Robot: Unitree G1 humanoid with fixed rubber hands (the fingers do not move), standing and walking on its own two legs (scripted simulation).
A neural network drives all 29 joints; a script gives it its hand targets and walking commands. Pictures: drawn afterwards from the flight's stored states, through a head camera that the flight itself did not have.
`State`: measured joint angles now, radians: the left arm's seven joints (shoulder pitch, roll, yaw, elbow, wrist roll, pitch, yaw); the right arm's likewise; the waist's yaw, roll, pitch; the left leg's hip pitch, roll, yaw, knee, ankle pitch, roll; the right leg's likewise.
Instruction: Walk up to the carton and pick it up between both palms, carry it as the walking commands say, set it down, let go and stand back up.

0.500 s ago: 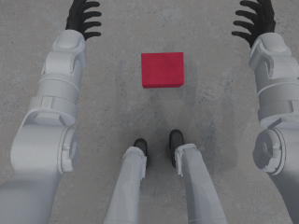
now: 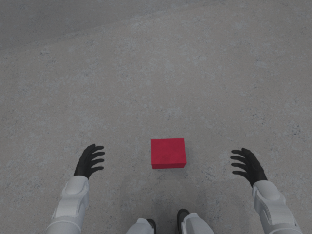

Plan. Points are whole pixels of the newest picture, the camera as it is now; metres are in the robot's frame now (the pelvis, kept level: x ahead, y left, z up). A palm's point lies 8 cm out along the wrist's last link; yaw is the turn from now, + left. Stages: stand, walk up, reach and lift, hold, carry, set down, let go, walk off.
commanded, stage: let go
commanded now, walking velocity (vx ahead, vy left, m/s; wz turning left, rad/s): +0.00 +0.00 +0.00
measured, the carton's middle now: (167, 154) +0.49 -0.04 -0.67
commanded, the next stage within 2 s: stand in 0.72 s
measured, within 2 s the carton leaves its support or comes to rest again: neither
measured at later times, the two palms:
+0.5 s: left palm (64, 218) +0.19 +0.22 -0.03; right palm (283, 216) +0.19 -0.25 -0.03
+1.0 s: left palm (48, 219) +0.19 +0.26 -0.05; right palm (290, 213) +0.19 -0.27 -0.05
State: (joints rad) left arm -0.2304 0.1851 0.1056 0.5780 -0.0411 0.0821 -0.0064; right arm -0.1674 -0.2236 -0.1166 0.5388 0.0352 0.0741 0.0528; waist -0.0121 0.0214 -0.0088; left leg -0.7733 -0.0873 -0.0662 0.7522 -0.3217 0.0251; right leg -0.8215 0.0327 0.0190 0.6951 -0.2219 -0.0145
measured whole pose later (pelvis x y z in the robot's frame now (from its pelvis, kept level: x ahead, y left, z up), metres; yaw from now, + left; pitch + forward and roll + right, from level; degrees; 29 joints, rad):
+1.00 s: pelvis +0.04 -0.01 +0.03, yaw +1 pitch +1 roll -1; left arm 0.20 0.28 0.08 0.61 0.00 0.02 -0.01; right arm 0.20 -0.29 -0.06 0.58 0.03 0.03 0.02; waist -0.01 0.02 0.02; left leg -0.23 -0.06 -0.09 0.57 -0.35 0.03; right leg -0.28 0.05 0.01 0.53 -0.26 -0.01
